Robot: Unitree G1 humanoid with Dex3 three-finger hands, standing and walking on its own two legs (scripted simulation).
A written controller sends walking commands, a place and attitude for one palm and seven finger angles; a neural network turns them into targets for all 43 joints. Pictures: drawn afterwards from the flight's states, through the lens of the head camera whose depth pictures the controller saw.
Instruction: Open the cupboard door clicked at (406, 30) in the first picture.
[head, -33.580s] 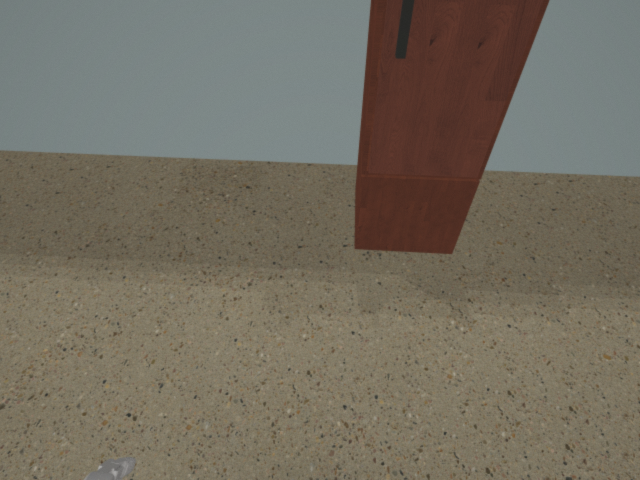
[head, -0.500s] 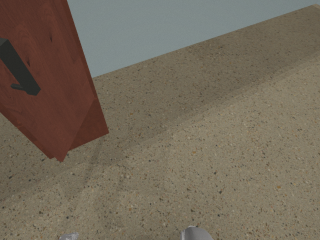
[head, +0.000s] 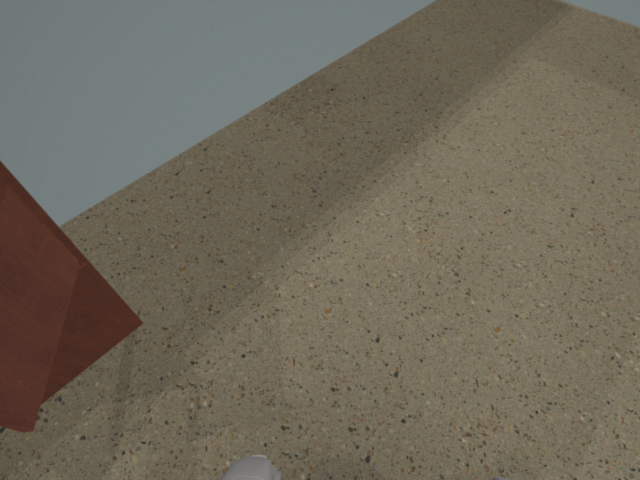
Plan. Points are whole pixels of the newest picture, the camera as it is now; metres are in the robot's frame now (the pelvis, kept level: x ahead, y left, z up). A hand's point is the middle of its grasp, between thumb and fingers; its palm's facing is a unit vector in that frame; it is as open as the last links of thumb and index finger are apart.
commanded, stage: walk to a spot facing it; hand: left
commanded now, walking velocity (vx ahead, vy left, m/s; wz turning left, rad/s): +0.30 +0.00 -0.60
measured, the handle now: out of the picture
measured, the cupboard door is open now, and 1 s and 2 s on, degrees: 49 49 49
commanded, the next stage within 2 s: turn to face it in 1.28 s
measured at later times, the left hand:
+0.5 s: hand (270, 315) +0.38 +0.12 -0.18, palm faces -0.36 -0.92 -0.16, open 7.4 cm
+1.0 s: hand (313, 274) +0.47 +0.05 -0.17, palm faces -0.37 -0.90 -0.23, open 7.3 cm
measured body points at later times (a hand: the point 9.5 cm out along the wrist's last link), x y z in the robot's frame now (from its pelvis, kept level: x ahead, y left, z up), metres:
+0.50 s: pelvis +0.19 -0.01 -0.02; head +0.25 -0.02 +0.43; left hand +0.40 +0.17 -0.16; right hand +0.01 -0.18 -0.15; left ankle +0.04 +0.13 -0.74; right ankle +0.27 -0.12 -0.71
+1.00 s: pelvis +0.43 -0.13 -0.01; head +0.47 -0.16 +0.44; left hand +0.49 +0.10 -0.15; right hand +0.45 -0.40 -0.15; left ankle +0.59 -0.06 -0.70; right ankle +0.28 -0.10 -0.74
